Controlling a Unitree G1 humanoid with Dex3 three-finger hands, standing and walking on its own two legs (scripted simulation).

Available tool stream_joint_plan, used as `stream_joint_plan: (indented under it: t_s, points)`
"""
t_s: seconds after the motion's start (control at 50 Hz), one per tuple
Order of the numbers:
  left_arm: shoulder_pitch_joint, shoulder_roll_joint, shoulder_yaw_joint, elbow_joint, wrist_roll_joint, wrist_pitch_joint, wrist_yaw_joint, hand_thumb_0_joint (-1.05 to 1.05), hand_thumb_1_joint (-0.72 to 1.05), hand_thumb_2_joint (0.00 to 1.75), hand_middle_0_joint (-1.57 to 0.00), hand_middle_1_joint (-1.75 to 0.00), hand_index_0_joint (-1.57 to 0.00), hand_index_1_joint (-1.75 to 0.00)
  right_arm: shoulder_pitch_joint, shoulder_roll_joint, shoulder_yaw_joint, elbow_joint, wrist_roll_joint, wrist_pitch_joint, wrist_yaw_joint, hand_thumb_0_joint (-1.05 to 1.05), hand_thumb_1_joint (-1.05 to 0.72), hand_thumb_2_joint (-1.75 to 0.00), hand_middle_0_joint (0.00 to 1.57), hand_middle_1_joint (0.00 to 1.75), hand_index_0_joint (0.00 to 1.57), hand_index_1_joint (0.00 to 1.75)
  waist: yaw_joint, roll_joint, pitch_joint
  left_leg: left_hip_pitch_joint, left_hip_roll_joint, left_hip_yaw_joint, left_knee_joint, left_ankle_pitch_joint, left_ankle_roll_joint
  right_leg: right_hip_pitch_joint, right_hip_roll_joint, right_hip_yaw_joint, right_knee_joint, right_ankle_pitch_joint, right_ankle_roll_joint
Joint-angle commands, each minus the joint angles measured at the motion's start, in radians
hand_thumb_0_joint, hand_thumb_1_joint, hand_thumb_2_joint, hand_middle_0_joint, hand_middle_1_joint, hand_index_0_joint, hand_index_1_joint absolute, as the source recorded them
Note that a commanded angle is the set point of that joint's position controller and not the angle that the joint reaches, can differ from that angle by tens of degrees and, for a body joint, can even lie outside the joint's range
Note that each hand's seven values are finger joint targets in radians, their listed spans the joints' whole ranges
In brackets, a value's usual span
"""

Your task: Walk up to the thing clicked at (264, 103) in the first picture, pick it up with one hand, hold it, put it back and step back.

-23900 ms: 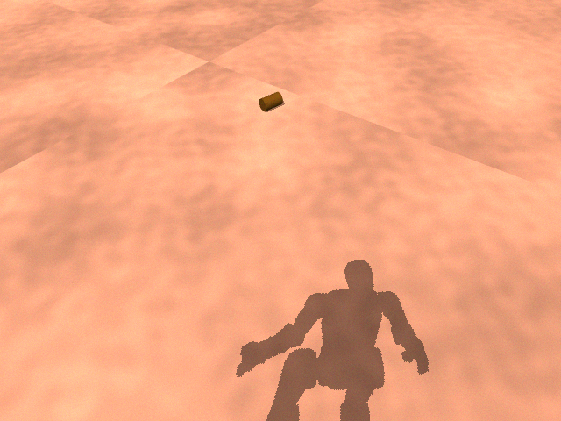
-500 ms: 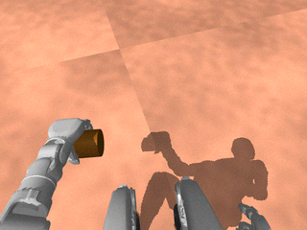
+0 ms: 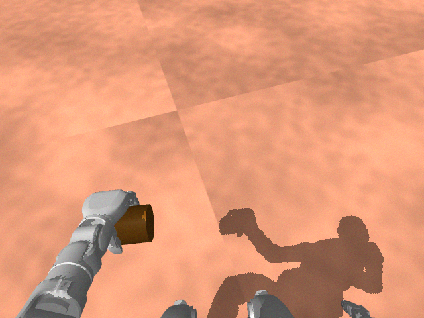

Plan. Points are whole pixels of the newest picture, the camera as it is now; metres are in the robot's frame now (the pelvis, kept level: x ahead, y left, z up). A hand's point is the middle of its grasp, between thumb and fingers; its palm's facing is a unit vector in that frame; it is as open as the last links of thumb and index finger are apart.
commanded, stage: lift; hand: left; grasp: from above
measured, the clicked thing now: (120, 225) +0.35 +0.21 -0.10
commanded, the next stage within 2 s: hold in 0.18 s
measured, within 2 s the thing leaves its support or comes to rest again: neither
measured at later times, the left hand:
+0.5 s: hand (104, 208) +0.35 +0.22 -0.01, palm faces -0.47 -0.02 -0.88, open 10.8 cm
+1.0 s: hand (99, 219) +0.32 +0.22 +0.01, palm faces -0.47 -0.02 -0.88, open 10.8 cm
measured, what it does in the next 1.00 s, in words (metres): rises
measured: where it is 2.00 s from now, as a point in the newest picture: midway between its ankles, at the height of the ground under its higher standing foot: outside the picture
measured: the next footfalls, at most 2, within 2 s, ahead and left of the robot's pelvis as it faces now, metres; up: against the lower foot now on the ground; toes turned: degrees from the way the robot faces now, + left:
none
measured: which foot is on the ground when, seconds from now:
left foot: down 0.00-1.00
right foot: down 0.00-1.00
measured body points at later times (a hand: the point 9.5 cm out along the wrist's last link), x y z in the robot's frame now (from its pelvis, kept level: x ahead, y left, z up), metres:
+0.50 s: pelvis +0.04 +0.00 +0.04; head +0.07 -0.01 +0.49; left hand +0.37 +0.22 +0.04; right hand +0.14 -0.27 -0.08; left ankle +0.03 +0.11 -0.67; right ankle +0.05 -0.13 -0.67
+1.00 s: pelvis +0.02 +0.00 +0.05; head +0.03 -0.02 +0.50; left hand +0.34 +0.22 +0.06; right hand +0.15 -0.26 -0.07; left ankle +0.03 +0.11 -0.67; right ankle +0.05 -0.13 -0.67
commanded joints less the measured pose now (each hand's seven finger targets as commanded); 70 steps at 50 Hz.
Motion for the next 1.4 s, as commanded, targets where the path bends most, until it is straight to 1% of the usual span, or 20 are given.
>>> stream_joint_plan:
  t_s: [0.0,0.06,0.08,0.16,0.28,0.38,0.46,0.52,0.7,0.72,0.74,0.76,0.8,0.94,1.02,1.1,1.14,1.2,1.26,1.38]
  points:
    - [-0.295,0.199,0.062,-0.175,-0.019,0.007,0.022,0.00,0.82,0.73,-1.19,-0.50,-1.17,-0.52,0.019,-0.141,-0.054,-0.100,-0.002,-0.023,-0.012,0.00,-0.90,-0.90,0.20,0.30,0.20,0.30,-0.003,-0.011,-0.286,0.242,-0.034,-0.016,-0.216,0.183,0.003,0.234,0.032,0.012,-0.216,0.153,-0.025]
    - [-0.254,0.214,0.075,-0.188,-0.016,0.006,0.002,0.00,0.79,0.68,-1.16,-0.47,-1.15,-0.49,0.026,-0.142,-0.056,-0.104,0.000,-0.017,-0.015,0.00,-0.90,-0.90,0.20,0.30,0.20,0.30,0.015,-0.015,-0.296,0.280,-0.035,-0.013,-0.241,0.235,0.001,0.278,0.033,0.016,-0.241,0.198,-0.024]
    - [-0.242,0.187,0.056,-0.195,-0.021,0.006,-0.005,0.00,0.80,0.66,-1.16,-0.46,-1.15,-0.48,0.016,-0.137,-0.055,-0.107,0.001,-0.015,-0.014,0.00,-0.90,-0.90,0.20,0.30,0.20,0.30,0.013,-0.013,-0.285,0.294,-0.034,-0.011,-0.250,0.255,0.001,0.282,0.033,0.014,-0.248,0.216,-0.026]
    - [-0.272,0.215,0.074,-0.248,-0.022,-0.001,-0.019,0.00,0.79,0.70,-1.17,-0.48,-1.15,-0.49,0.014,-0.140,-0.056,-0.114,0.004,-0.003,-0.017,0.00,-0.90,-0.90,0.20,0.30,0.20,0.30,0.013,-0.006,-0.294,0.353,-0.034,-0.005,-0.277,0.318,0.001,0.327,0.032,0.018,-0.276,0.273,-0.025]
    - [-0.251,0.215,0.073,-0.269,-0.010,-0.011,-0.027,0.00,0.77,0.71,-1.13,-0.50,-1.12,-0.51,0.009,-0.143,-0.059,-0.114,0.002,0.008,-0.017,0.00,-0.89,-0.90,0.20,0.30,0.20,0.30,0.020,0.005,-0.287,0.418,-0.031,-0.005,-0.320,0.380,-0.005,0.375,0.037,0.012,-0.307,0.314,-0.027]
    - [-0.247,0.230,0.071,-0.279,0.000,-0.019,-0.063,0.00,0.76,0.72,-1.12,-0.50,-1.11,-0.51,0.006,-0.148,-0.061,-0.120,0.004,0.023,-0.014,0.00,-0.90,-0.90,0.20,0.30,0.20,0.30,0.025,-0.002,-0.288,0.454,-0.030,0.001,-0.335,0.463,0.000,0.417,0.037,0.011,-0.319,0.387,-0.027]
    - [-0.211,0.212,0.063,-0.278,-0.010,-0.022,-0.080,0.00,0.77,0.75,-1.13,-0.52,-1.12,-0.53,-0.014,-0.145,-0.057,-0.138,0.006,0.032,-0.013,0.00,-0.89,-0.90,0.20,0.30,0.20,0.30,0.033,-0.010,-0.243,0.454,-0.032,0.002,-0.367,0.437,-0.002,0.436,0.038,0.009,-0.346,0.364,-0.028]
    - [-0.193,0.207,0.058,-0.297,-0.013,-0.023,-0.100,0.00,0.78,0.74,-1.12,-0.52,-1.12,-0.53,-0.015,-0.149,-0.061,-0.147,0.007,0.038,-0.012,0.00,-0.89,-0.90,0.20,0.30,0.20,0.30,0.033,-0.010,-0.245,0.482,-0.028,0.006,-0.377,0.482,-0.001,0.446,0.041,0.005,-0.346,0.392,-0.030]
    - [-0.209,0.231,0.075,-0.370,-0.026,-0.036,-0.121,0.00,0.76,0.71,-1.10,-0.53,-1.10,-0.53,-0.065,-0.146,-0.048,-0.175,0.009,0.045,-0.019,0.00,-0.89,-0.90,0.20,0.30,0.20,0.30,0.049,-0.003,-0.207,0.500,-0.032,0.008,-0.425,0.397,0.000,0.461,0.037,0.011,-0.390,0.321,-0.029]
    - [-0.194,0.239,0.082,-0.351,-0.015,-0.033,-0.120,0.00,0.75,0.72,-1.09,-0.52,-1.09,-0.53,-0.068,-0.145,-0.047,-0.176,0.008,0.047,-0.020,0.00,-0.89,-0.90,0.20,0.30,0.20,0.30,0.052,-0.009,-0.201,0.504,-0.033,0.008,-0.428,0.392,0.000,0.459,0.038,0.012,-0.397,0.317,-0.029]
    - [-0.204,0.230,0.074,-0.369,-0.021,-0.035,-0.121,0.00,0.75,0.71,-1.08,-0.54,-1.09,-0.54,-0.065,-0.147,-0.047,-0.178,0.008,0.046,-0.020,0.00,-0.89,-0.90,0.20,0.30,0.20,0.30,0.042,-0.013,-0.202,0.504,-0.031,0.008,-0.432,0.386,0.001,0.466,0.038,0.013,-0.399,0.311,-0.028]
    - [-0.199,0.242,0.082,-0.374,-0.023,-0.034,-0.121,0.00,0.76,0.71,-1.09,-0.54,-1.10,-0.53,-0.079,-0.145,-0.045,-0.179,0.009,0.046,-0.021,0.00,-0.89,-0.90,0.20,0.30,0.20,0.30,0.054,-0.005,-0.193,0.508,-0.030,0.007,-0.442,0.381,0.000,0.467,0.039,0.010,-0.405,0.303,-0.028]
    - [-0.201,0.223,0.067,-0.375,-0.024,-0.032,-0.124,0.00,0.75,0.72,-1.09,-0.54,-1.09,-0.54,-0.082,-0.143,-0.042,-0.183,0.009,0.046,-0.023,0.00,-0.89,-0.90,0.20,0.30,0.20,0.30,0.044,-0.019,-0.185,0.510,-0.030,0.005,-0.449,0.359,0.003,0.465,0.038,0.013,-0.415,0.286,-0.027]
    - [-0.190,0.238,0.077,-0.392,-0.029,-0.042,-0.134,0.00,0.73,0.74,-1.07,-0.58,-1.08,-0.57,-0.106,-0.140,-0.037,-0.186,0.009,0.044,-0.028,0.00,-0.90,-0.90,0.20,0.30,0.20,0.30,0.055,-0.020,-0.187,0.530,-0.034,0.011,-0.474,0.336,0.006,0.493,0.034,0.016,-0.441,0.263,-0.025]
    - [-0.182,0.227,0.071,-0.386,-0.043,-0.043,-0.132,0.00,0.75,0.71,-1.07,-0.60,-1.08,-0.58,-0.131,-0.138,-0.030,-0.191,0.012,0.041,-0.031,0.00,-0.90,-0.90,0.20,0.30,0.20,0.30,0.052,-0.027,-0.136,0.526,-0.035,0.013,-0.502,0.255,0.008,0.475,0.032,0.018,-0.474,0.189,-0.024]
    - [-0.182,0.245,0.082,-0.410,-0.041,-0.044,-0.134,0.00,0.74,0.73,-1.06,-0.63,-1.08,-0.61,-0.149,-0.137,-0.026,-0.196,0.012,0.036,-0.032,0.00,-0.90,-0.90,0.20,0.30,0.20,0.30,0.068,-0.016,-0.122,0.522,-0.033,0.009,-0.522,0.221,0.004,0.480,0.031,0.019,-0.485,0.151,-0.025]
    - [-0.189,0.225,0.065,-0.414,-0.038,-0.043,-0.138,0.00,0.72,0.72,-1.04,-0.63,-1.06,-0.61,-0.152,-0.133,-0.024,-0.195,0.011,0.033,-0.033,0.00,-0.90,-0.90,0.20,0.30,0.20,0.30,0.056,-0.037,-0.134,0.534,-0.036,0.012,-0.521,0.222,0.007,0.486,0.030,0.023,-0.493,0.151,-0.023]
    - [-0.173,0.256,0.092,-0.419,-0.041,-0.043,-0.139,0.00,0.74,0.73,-1.04,-0.65,-1.07,-0.63,-0.158,-0.134,-0.024,-0.192,0.012,0.030,-0.036,0.00,-0.90,-0.90,0.20,0.30,0.20,0.30,0.070,-0.022,-0.138,0.542,-0.039,0.018,-0.527,0.230,0.008,0.503,0.028,0.024,-0.500,0.157,-0.023]
    - [-0.190,0.236,0.072,-0.430,-0.044,-0.045,-0.144,0.00,0.76,0.75,-1.06,-0.68,-1.09,-0.65,-0.167,-0.131,-0.021,-0.193,0.011,0.029,-0.038,0.00,-0.91,-0.90,0.20,0.30,0.20,0.30,0.058,-0.037,-0.137,0.555,-0.041,0.024,-0.530,0.232,0.012,0.505,0.024,0.028,-0.511,0.164,-0.018]
    - [-0.166,0.242,0.082,-0.442,-0.044,-0.043,-0.150,0.00,0.71,0.76,-1.01,-0.70,-1.04,-0.68,-0.178,-0.127,-0.017,-0.189,0.013,0.025,-0.040,0.00,-0.91,-0.90,0.20,0.30,0.20,0.30,0.071,-0.026,-0.127,0.562,-0.037,0.017,-0.547,0.238,0.008,0.524,0.027,0.022,-0.519,0.162,-0.021]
